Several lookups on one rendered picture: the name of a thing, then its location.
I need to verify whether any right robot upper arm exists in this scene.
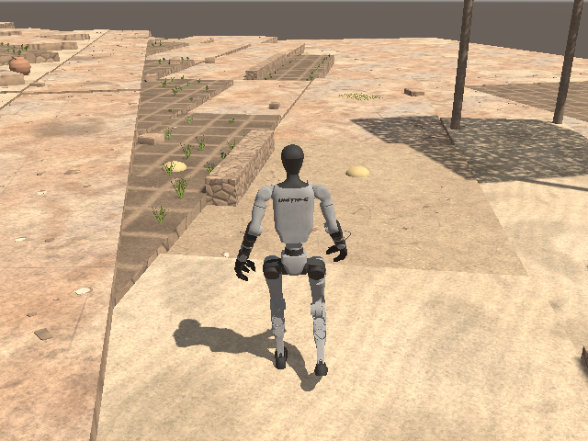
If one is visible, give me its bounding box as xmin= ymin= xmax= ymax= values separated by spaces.
xmin=312 ymin=184 xmax=339 ymax=234

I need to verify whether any robot right hand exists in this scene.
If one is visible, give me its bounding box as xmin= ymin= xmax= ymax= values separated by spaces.
xmin=326 ymin=245 xmax=347 ymax=262

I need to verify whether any robot right forearm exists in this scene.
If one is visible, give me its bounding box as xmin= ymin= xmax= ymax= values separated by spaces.
xmin=330 ymin=220 xmax=346 ymax=250

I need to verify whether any left robot upper arm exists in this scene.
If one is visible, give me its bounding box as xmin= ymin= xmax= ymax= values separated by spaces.
xmin=248 ymin=185 xmax=274 ymax=237

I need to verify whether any robot left forearm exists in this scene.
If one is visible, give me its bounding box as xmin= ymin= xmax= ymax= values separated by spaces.
xmin=237 ymin=222 xmax=257 ymax=262

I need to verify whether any humanoid robot head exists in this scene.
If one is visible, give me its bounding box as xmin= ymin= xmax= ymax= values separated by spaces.
xmin=277 ymin=144 xmax=309 ymax=188

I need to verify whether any robot left hand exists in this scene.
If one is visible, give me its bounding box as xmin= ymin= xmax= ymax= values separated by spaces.
xmin=234 ymin=259 xmax=255 ymax=281

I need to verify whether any right robot shin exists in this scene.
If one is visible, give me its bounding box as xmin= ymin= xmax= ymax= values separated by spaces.
xmin=313 ymin=302 xmax=326 ymax=365

